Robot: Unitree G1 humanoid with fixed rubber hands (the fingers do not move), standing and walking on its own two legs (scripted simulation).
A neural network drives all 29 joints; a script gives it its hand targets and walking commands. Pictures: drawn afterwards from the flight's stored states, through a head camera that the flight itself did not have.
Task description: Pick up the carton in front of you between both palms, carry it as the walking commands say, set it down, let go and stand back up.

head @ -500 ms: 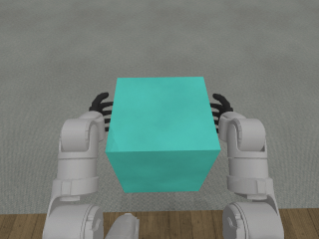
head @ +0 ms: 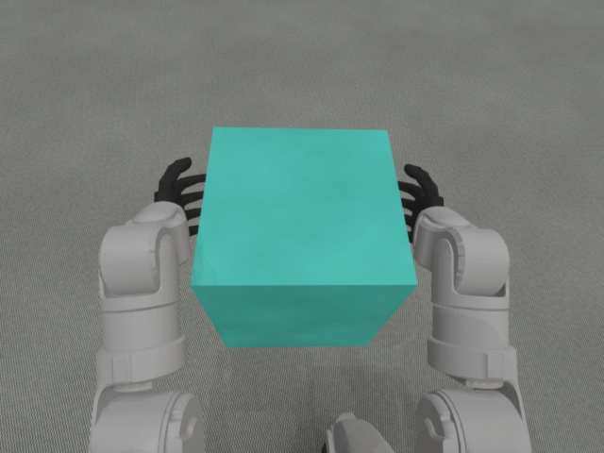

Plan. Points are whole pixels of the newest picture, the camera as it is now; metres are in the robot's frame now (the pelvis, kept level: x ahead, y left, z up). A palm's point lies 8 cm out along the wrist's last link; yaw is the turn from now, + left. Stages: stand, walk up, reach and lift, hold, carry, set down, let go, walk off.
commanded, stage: carry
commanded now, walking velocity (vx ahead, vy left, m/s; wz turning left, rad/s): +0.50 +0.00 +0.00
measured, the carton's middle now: (298, 249) +0.37 -0.03 +0.03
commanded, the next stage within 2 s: none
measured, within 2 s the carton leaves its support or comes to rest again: neither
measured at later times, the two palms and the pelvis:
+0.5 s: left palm (174, 112) +0.70 +0.18 +0.01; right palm (330, 101) +0.73 -0.12 +0.01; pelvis +0.35 -0.01 -0.07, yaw +2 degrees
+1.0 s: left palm (204, 21) +0.97 +0.13 +0.04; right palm (335, 22) +0.98 -0.17 +0.04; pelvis +0.69 -0.02 -0.07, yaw +1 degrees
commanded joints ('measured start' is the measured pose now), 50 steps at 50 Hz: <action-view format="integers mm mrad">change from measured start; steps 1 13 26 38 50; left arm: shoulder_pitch -588 -855 -692 -341 -32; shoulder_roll -928 -1086 -1093 -1031 -1000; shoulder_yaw -675 -651 -800 -736 -819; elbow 47 79 -33 -71 -107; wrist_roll -313 -470 -534 -309 -312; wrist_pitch -5 -13 -83 -48 -7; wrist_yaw -197 -231 -255 -206 -285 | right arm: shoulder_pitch -720 -841 -623 -520 -131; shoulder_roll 1019 1104 1000 1069 985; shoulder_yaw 732 568 680 769 786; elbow -56 93 -97 -254 -242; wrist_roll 466 435 309 437 321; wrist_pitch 0 16 -69 -14 34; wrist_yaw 266 242 171 266 312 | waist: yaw -50 151 99 63 118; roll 66 -11 -132 106 -291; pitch -468 -587 -636 -596 -505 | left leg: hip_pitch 446 -602 64 574 -376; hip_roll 126 61 -61 284 0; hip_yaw -235 -209 83 -278 -21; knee -50 874 -131 -200 521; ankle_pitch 108 -626 -74 278 -678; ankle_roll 88 -53 -27 54 -126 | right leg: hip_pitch -74 746 639 -48 907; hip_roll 45 -312 -102 -3 -397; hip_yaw -87 444 -61 -45 490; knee -285 -338 -78 6 -516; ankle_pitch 280 150 754 -232 -81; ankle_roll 2 -285 -65 56 -191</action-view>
